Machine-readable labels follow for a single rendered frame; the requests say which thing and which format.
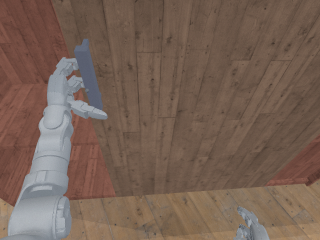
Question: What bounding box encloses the left robot upper arm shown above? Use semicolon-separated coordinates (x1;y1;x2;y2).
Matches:
0;194;72;240

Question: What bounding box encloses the wardrobe door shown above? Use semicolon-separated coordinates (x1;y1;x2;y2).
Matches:
52;0;320;197
271;134;320;180

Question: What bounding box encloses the handle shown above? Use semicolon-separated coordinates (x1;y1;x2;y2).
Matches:
74;39;103;110

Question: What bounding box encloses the left robot forearm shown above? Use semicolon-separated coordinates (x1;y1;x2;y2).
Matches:
7;104;74;236

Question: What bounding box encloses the robot right hand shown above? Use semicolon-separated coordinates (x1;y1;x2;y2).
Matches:
233;206;270;240

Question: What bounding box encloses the robot left hand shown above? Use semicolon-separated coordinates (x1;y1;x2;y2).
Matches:
47;57;108;120

